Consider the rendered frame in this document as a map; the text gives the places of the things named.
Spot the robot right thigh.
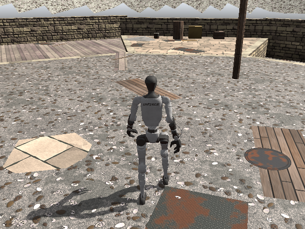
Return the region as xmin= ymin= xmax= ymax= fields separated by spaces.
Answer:
xmin=159 ymin=132 xmax=169 ymax=158

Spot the left robot forearm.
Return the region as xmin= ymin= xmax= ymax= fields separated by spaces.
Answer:
xmin=127 ymin=114 xmax=134 ymax=131

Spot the right robot forearm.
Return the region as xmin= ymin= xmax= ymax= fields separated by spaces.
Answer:
xmin=169 ymin=116 xmax=180 ymax=141

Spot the right robot upper arm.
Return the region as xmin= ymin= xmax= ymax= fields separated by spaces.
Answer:
xmin=161 ymin=96 xmax=173 ymax=123

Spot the right robot hand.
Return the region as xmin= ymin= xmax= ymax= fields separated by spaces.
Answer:
xmin=170 ymin=139 xmax=181 ymax=154

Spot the robot left shin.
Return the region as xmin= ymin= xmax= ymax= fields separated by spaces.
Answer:
xmin=138 ymin=165 xmax=146 ymax=198

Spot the left robot hand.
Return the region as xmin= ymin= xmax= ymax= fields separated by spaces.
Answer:
xmin=127 ymin=129 xmax=138 ymax=137

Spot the left robot upper arm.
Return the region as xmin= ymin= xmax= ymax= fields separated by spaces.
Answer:
xmin=129 ymin=96 xmax=142 ymax=122

